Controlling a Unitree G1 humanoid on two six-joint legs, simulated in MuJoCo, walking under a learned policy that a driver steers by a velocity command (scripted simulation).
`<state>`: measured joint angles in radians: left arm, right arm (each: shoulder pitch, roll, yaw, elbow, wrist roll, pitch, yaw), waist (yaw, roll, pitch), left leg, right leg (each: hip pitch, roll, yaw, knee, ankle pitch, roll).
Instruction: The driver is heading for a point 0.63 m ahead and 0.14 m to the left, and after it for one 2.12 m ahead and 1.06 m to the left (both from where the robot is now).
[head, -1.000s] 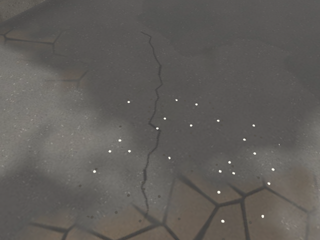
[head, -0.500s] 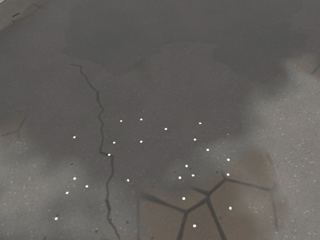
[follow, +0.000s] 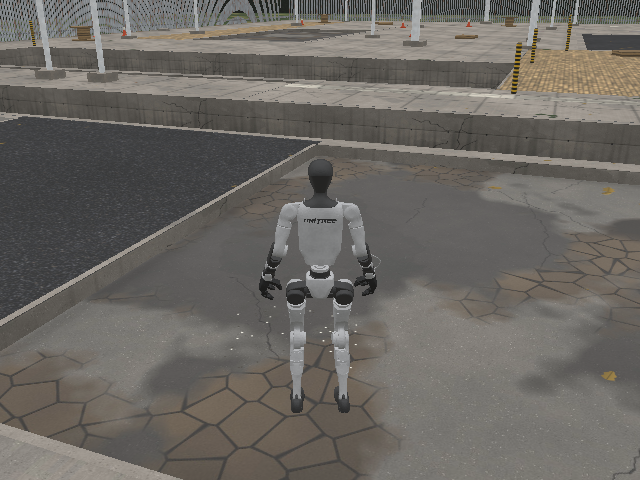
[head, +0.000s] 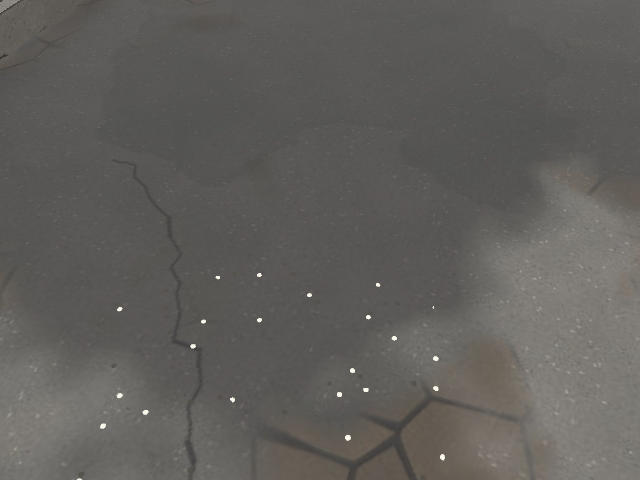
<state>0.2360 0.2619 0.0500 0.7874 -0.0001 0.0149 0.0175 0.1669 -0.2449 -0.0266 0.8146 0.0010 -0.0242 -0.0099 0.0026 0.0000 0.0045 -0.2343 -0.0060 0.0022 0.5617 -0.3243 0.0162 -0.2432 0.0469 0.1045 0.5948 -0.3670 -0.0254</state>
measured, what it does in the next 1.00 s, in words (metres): walks ahead: left foot, then right foot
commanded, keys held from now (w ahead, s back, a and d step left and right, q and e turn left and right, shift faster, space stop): w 0.30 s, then no key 0.66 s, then q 0.04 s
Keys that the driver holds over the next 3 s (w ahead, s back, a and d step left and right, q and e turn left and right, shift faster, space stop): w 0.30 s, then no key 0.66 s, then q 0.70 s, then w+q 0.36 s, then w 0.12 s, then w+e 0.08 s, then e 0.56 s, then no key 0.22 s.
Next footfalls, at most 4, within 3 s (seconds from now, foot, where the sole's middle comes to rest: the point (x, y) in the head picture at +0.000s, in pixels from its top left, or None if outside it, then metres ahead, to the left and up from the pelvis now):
0.54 left None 0.36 0.10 -0.77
0.86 right None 0.32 -0.13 -0.77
1.70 right None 0.40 -0.11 -0.77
2.18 left None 0.39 0.25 -0.77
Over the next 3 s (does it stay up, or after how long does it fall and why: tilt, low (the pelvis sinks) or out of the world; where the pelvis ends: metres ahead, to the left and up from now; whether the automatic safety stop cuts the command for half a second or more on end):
stays up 0.55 0.28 0.00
